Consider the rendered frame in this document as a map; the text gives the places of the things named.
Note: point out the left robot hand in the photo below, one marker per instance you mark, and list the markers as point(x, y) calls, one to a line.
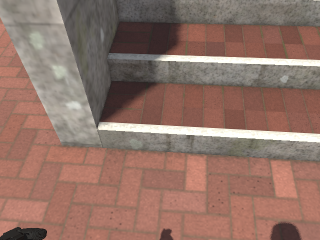
point(24, 234)

